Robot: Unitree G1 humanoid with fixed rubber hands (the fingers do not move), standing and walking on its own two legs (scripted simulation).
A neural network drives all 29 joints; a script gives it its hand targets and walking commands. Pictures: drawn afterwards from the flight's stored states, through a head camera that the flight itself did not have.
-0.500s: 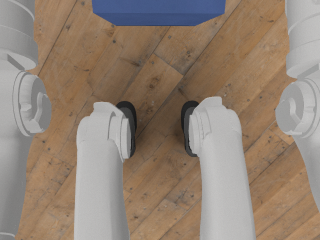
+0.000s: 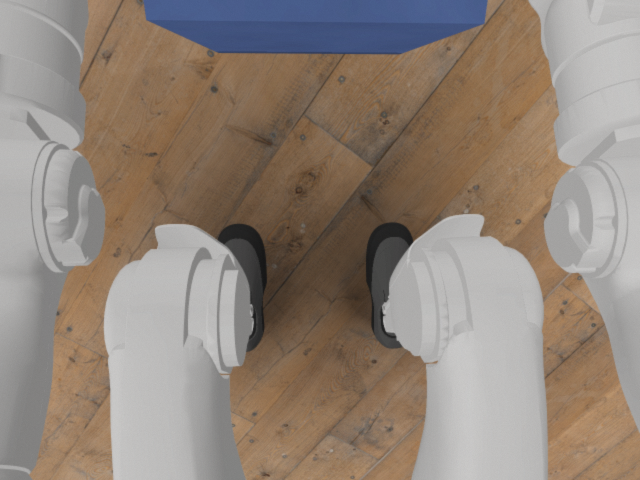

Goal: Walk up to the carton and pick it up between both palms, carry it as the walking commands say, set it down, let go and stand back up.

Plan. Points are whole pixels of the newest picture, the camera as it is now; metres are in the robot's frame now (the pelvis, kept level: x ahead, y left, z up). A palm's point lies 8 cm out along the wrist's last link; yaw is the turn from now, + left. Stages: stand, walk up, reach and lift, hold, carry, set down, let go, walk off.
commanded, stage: reach and lift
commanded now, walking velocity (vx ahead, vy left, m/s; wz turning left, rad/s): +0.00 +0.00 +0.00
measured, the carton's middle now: out of the picture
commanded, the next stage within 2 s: none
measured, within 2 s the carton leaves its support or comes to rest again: leaves its support in 1.56 s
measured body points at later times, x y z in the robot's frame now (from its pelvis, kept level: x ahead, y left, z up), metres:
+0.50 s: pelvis +0.00 +0.00 +0.00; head +0.39 +0.01 +0.21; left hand +0.59 +0.18 -0.18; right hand +0.58 -0.18 -0.19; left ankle +0.10 +0.12 -0.33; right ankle +0.10 -0.12 -0.33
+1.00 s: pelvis +0.00 +0.01 +0.01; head +0.39 +0.01 +0.21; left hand +0.59 +0.17 -0.18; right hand +0.58 -0.16 -0.19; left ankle +0.10 +0.12 -0.33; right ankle +0.10 -0.12 -0.33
